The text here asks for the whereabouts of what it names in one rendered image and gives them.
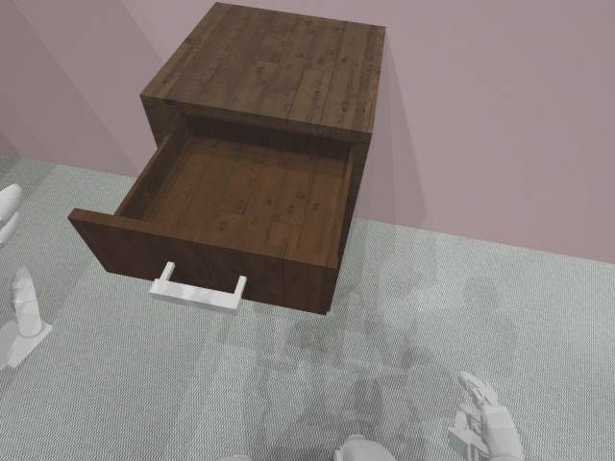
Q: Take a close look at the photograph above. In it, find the handle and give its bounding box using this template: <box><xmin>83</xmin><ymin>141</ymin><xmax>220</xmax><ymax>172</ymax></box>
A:
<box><xmin>149</xmin><ymin>261</ymin><xmax>247</xmax><ymax>316</ymax></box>

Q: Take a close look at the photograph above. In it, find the robot right thigh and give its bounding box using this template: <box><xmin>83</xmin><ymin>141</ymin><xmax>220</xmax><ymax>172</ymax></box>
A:
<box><xmin>333</xmin><ymin>440</ymin><xmax>397</xmax><ymax>461</ymax></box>

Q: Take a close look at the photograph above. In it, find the drawer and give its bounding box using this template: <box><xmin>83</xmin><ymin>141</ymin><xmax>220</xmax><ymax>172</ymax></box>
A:
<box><xmin>67</xmin><ymin>111</ymin><xmax>357</xmax><ymax>315</ymax></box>

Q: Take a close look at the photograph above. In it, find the cabinet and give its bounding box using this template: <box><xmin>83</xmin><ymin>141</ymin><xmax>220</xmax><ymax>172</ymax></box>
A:
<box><xmin>139</xmin><ymin>2</ymin><xmax>386</xmax><ymax>312</ymax></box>

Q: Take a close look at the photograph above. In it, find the robot right shin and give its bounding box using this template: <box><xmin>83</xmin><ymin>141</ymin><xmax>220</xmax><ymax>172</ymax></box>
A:
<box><xmin>343</xmin><ymin>435</ymin><xmax>365</xmax><ymax>446</ymax></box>

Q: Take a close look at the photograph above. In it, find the robot left hand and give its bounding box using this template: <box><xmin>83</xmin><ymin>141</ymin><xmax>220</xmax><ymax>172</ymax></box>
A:
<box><xmin>0</xmin><ymin>183</ymin><xmax>52</xmax><ymax>374</ymax></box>

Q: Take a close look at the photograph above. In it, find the robot right hand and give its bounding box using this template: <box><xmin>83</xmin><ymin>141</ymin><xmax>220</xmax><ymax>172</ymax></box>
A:
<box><xmin>449</xmin><ymin>371</ymin><xmax>525</xmax><ymax>461</ymax></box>

